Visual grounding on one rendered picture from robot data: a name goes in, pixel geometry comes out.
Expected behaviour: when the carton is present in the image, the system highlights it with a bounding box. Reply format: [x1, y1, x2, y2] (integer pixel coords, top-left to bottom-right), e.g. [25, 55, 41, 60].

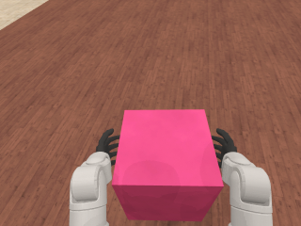
[112, 109, 224, 221]

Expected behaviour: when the robot right forearm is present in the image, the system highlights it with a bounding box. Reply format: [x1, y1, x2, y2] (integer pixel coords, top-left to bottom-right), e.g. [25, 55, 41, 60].
[221, 152, 273, 226]

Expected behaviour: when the robot left hand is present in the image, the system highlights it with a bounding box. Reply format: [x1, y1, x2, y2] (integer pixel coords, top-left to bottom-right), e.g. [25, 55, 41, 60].
[95, 128, 120, 166]

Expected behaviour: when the robot right hand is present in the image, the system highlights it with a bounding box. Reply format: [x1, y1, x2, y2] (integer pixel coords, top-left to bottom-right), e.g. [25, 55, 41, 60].
[211, 128, 237, 169]

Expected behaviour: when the robot left forearm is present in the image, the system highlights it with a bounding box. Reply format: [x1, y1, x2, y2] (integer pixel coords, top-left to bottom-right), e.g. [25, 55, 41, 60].
[69, 152, 112, 226]

